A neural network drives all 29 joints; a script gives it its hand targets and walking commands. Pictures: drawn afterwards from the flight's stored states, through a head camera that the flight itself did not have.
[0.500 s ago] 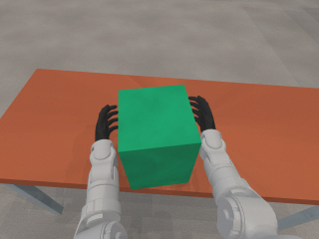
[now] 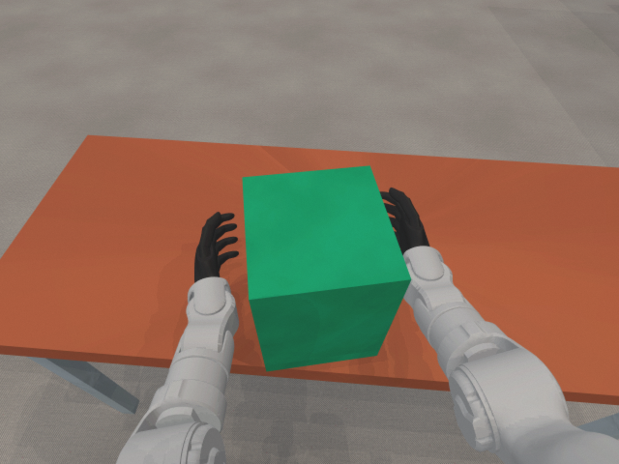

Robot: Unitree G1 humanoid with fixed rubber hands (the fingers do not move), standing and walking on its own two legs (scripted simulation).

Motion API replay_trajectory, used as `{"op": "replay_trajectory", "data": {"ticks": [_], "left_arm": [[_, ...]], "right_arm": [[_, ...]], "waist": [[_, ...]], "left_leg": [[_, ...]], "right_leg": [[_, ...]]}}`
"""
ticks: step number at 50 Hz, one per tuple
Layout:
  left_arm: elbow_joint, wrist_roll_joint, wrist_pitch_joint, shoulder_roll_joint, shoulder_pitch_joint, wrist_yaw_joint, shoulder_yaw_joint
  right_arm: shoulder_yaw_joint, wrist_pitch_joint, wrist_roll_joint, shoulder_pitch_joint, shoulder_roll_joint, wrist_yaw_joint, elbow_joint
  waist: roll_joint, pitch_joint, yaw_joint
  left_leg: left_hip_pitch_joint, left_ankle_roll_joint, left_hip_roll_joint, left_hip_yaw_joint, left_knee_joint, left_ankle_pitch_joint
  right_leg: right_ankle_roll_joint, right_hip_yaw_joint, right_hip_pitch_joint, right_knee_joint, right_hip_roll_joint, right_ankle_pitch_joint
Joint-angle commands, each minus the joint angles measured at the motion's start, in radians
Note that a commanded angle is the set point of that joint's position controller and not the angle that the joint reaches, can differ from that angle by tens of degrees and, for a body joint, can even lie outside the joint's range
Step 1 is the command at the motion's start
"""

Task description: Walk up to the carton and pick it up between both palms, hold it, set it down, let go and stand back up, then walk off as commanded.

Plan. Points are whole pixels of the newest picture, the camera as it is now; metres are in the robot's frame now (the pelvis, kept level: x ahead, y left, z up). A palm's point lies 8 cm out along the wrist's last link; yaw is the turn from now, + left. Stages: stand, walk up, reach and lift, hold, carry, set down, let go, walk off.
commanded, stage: set down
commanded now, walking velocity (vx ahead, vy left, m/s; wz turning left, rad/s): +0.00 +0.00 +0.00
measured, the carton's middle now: (315, 274) +0.37 +0.05 -0.01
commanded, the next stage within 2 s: none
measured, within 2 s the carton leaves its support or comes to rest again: neither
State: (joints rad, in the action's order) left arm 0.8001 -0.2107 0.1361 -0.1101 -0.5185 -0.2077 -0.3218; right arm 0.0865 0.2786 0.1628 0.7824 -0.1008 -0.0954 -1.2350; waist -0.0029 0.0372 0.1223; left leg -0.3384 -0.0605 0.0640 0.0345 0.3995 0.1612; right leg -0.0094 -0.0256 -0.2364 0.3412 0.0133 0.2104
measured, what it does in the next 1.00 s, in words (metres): stands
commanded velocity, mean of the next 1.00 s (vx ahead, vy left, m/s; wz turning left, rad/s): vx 0.00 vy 0.00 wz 0.00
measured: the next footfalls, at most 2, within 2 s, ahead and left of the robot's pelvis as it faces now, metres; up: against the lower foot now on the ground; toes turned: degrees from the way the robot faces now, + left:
none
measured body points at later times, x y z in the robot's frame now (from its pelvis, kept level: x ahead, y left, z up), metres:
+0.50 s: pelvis -0.04 +0.00 +0.00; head -0.03 +0.01 +0.45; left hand +0.27 +0.21 +0.01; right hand +0.34 -0.15 +0.02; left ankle +0.02 +0.15 -0.74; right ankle -0.03 -0.12 -0.74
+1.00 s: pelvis -0.03 -0.01 +0.00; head -0.01 -0.02 +0.45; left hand +0.21 +0.22 +0.00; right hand +0.28 -0.18 -0.03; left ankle +0.02 +0.15 -0.74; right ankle -0.03 -0.12 -0.74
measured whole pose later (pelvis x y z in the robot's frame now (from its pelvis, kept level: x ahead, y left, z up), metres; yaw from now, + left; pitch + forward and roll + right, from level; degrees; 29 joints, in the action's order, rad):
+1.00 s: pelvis -0.03 -0.01 +0.00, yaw +0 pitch +4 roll -1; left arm 0.37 -0.01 0.05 0.02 0.04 -0.18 -0.07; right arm 0.14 0.32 0.31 0.15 -0.25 0.07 -0.79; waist -0.04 0.06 0.12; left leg -0.34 -0.06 0.08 0.03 0.40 0.13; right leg -0.01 -0.03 -0.25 0.37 0.03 0.19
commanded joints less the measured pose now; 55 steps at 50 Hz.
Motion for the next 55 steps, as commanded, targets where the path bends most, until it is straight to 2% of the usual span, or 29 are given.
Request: {"op": "replay_trajectory", "data": {"ticks": [1,5,6,8,9,11,13,15,19,20,21,22,25,26,27,29,30,31,32,33,34,36,38,41,42,45,47,50,55], "left_arm": [[-0.093,0.099,0.069,0.065,-0.210,0.012,0.082],[-0.150,0.095,0.057,0.077,-0.121,0.017,0.082],[-0.212,0.086,0.059,0.062,-0.056,0.023,0.094],[-0.236,0.112,0.071,0.098,-0.110,0.024,0.089],[-0.321,0.102,0.077,0.095,-0.029,0.025,0.079],[-0.357,0.129,0.097,0.106,-0.037,0.017,0.103],[-0.367,0.166,0.106,0.147,-0.095,0.014,0.137],[-0.372,0.198,0.111,0.154,-0.092,0.003,0.185],[-0.332,0.267,0.106,0.193,-0.161,-0.032,0.226],[-0.311,0.275,0.092,0.196,-0.170,-0.036,0.238],[-0.253,0.288,0.086,0.224,-0.205,-0.040,0.224],[-0.277,0.291,0.078,0.218,-0.179,-0.046,0.230],[-0.259,0.274,0.032,0.198,-0.154,-0.046,0.249],[-0.233,0.256,0.008,0.205,-0.180,-0.044,0.236],[-0.267,0.249,0.001,0.178,-0.133,-0.042,0.254],[-0.287,0.203,-0.030,0.175,-0.122,-0.043,0.240],[-0.318,0.186,-0.044,0.137,-0.061,-0.046,0.267],[-0.326,0.167,-0.063,0.141,-0.115,-0.047,0.260],[-0.391,0.145,-0.071,0.119,-0.032,-0.047,0.268],[-0.424,0.143,-0.067,0.118,-0.017,-0.049,0.257],[-0.467,0.140,-0.071,0.108,0.021,-0.043,0.271],[-0.528,0.143,-0.069,0.109,0.048,-0.041,0.267],[-0.611,0.154,-0.061,0.108,0.195,-0.018,0.286],[-0.641,0.169,-0.062,0.121,0.293,0.011,0.262],[-0.661,0.174,-0.060,0.121,0.331,0.025,0.261],[-0.724,0.231,-0.033,0.139,0.403,0.040,0.261],[-0.722,0.265,-0.015,0.165,0.307,0.034,0.262],[-0.746,0.303,-0.003,0.170,0.389,0.035,0.272],[-0.681,0.298,-0.027,0.200,0.334,0.012,0.264]], "right_arm": [[0.042,0.082,0.089,0.336,-0.182,0.012,0.051],[0.049,0.094,0.111,0.259,-0.217,0.029,0.058],[0.067,0.106,0.129,0.186,-0.203,0.035,0.077],[0.063,0.113,0.132,0.217,-0.230,0.041,0.107],[0.079,0.128,0.141,0.142,-0.226,0.042,0.156],[0.080,0.142,0.150,0.141,-0.240,0.050,0.229],[0.081,0.134,0.171,0.193,-0.250,0.061,0.278],[0.060,0.132,0.177,0.184,-0.276,0.081,0.312],[0.067,0.082,0.189,0.231,-0.266,0.111,0.385],[0.049,0.065,0.181,0.223,-0.271,0.116,0.383],[0.069,0.042,0.181,0.254,-0.258,0.120,0.388],[0.064,0.030,0.190,0.213,-0.265,0.127,0.403],[0.055,-0.007,0.198,0.164,-0.260,0.142,0.356],[0.058,-0.021,0.199,0.169,-0.259,0.142,0.327],[0.047,-0.019,0.201,0.116,-0.263,0.147,0.324],[0.025,-0.025,0.212,0.085,-0.280,0.158,0.297],[0.003,-0.021,0.214,0.024,-0.300,0.167,0.261],[-0.002,-0.025,0.217,0.056,-0.306,0.170,0.239],[-0.013,-0.013,0.216,-0.030,-0.311,0.177,0.231],[-0.004,0.001,0.226,-0.034,-0.305,0.181,0.278],[-0.013,0.011,0.232,-0.074,-0.318,0.186,0.272],[-0.006,0.029,0.226,-0.094,-0.331,0.189,0.307],[0.000,0.059,0.218,-0.216,-0.334,0.188,0.384],[0.021,0.090,0.217,-0.263,-0.336,0.180,0.509],[0.018,0.095,0.201,-0.316,-0.336,0.172,0.539],[-0.003,0.116,0.179,-0.383,-0.356,0.164,0.700],[-0.028,0.123,0.147,-0.314,-0.362,0.159,0.762],[-0.023,0.118,0.136,-0.401,-0.346,0.159,0.847],[-0.008,0.061,0.132,-0.409,-0.311,0.174,0.834]], "waist": [[0.004,0.476,0.050],[-0.008,0.455,0.052],[-0.015,0.453,0.038],[0.005,0.457,0.040],[-0.004,0.493,0.051],[0.017,0.482,0.039],[0.025,0.463,0.045],[0.034,0.433,0.026],[0.106,0.370,0.063],[0.118,0.353,0.048],[0.151,0.327,0.072],[0.158,0.322,0.067],[0.091,0.314,0.044],[0.046,0.288,0.056],[0.032,0.297,0.037],[-0.038,0.277,0.040],[-0.095,0.277,0.014],[-0.125,0.266,0.014],[-0.151,0.274,0.002],[-0.152,0.309,0.018],[-0.157,0.322,-0.008],[-0.140,0.336,-0.004],[-0.105,0.375,-0.038],[-0.026,0.363,-0.034],[0.007,0.336,-0.057],[0.118,0.360,-0.069],[0.140,0.356,-0.068],[0.210,0.293,-0.085],[0.168,0.216,-0.060]], "left_leg": [[0.127,-0.017,-0.038,-0.122,0.094,-0.579],[0.155,-0.021,-0.031,-0.110,0.089,-0.608],[0.184,-0.025,-0.033,-0.107,0.093,-0.658],[0.161,-0.020,-0.039,-0.115,0.089,-0.616],[0.194,-0.022,-0.039,-0.116,0.088,-0.651],[0.188,-0.016,-0.042,-0.108,0.083,-0.597],[0.148,-0.008,-0.045,-0.112,0.073,-0.507],[0.146,-0.003,-0.039,-0.101,0.055,-0.391],[0.060,0.025,-0.039,-0.117,0.027,-0.125],[0.055,0.030,-0.038,-0.117,0.010,-0.059],[0.021,0.041,-0.038,-0.127,0.010,-0.001],[0.036,0.045,-0.039,-0.124,-0.003,0.014],[0.055,0.039,-0.047,-0.118,-0.012,0.006],[0.059,0.035,-0.049,-0.113,-0.014,0.018],[0.099,0.028,-0.047,-0.112,-0.016,-0.010],[0.144,0.014,-0.044,-0.095,-0.026,0.000],[0.174,-0.001,-0.042,-0.073,-0.033,-0.014],[0.197,-0.007,-0.041,-0.067,-0.043,0.012],[0.247,-0.017,-0.040,-0.058,-0.034,-0.050],[0.269,-0.021,-0.043,-0.070,-0.017,-0.118],[0.300,-0.032,-0.045,-0.060,-0.010,-0.169],[0.317,-0.035,-0.049,-0.076,0.014,-0.288],[0.371,-0.034,-0.053,-0.073,0.031,-0.443],[0.343,-0.014,-0.063,-0.076,0.030,-0.551],[0.335,-0.005,-0.066,-0.074,0.022,-0.557],[0.297,0.015,-0.076,-0.077,0.005,-0.499],[0.232,0.029,-0.083,-0.087,-0.003,-0.391],[0.226,0.049,-0.083,-0.086,-0.024,-0.292],[0.187,0.067,-0.074,-0.103,-0.048,-0.123]], "right_leg": [[-0.034,-0.003,0.044,0.031,0.109,-0.316],[-0.036,-0.004,0.094,0.035,0.108,-0.356],[-0.030,-0.007,0.130,0.034,0.110,-0.409],[-0.019,-0.001,0.128,0.032,0.105,-0.365],[-0.015,-0.001,0.172,0.038,0.107,-0.422],[-0.008,0.002,0.174,0.034,0.105,-0.372],[-0.006,0.013,0.139,0.026,0.097,-0.278],[-0.010,0.005,0.096,0.019,0.089,-0.174],[-0.017,0.024,0.023,0.013,0.055,0.076],[-0.018,0.022,0.013,0.012,0.048,0.129],[-0.016,0.037,-0.001,0.013,0.037,0.201],[-0.019,0.030,0.008,0.011,0.036,0.203],[-0.027,0.037,-0.007,0.003,0.019,0.202],[-0.033,0.044,-0.019,0.004,0.015,0.212],[-0.034,0.034,-0.012,-0.003,0.018,0.174],[-0.045,0.024,-0.029,-0.003,0.024,0.148],[-0.052,0.009,-0.015,-0.002,0.029,0.106],[-0.055,0.005,-0.032,-0.006,0.035,0.116],[-0.062,-0.002,-0.022,-0.007,0.042,0.052],[-0.062,-0.002,-0.020,-0.013,0.046,0.030],[-0.064,-0.010,-0.010,-0.011,0.053,-0.012],[-0.064,-0.006,0.001,-0.017,0.060,-0.055],[-0.052,-0.006,0.070,-0.028,0.063,-0.184],[-0.025,0.004,0.124,-0.023,0.063,-0.284],[-0.017,0.008,0.157,-0.020,0.061,-0.326],[0.004,0.008,0.204,-0.007,0.053,-0.347],[0.008,0.013,0.163,-0.003,0.043,-0.248],[0.018,0.016,0.162,-0.007,0.029,-0.233],[-0.002,0.038,0.078,-0.024,0.002,0.002]]}}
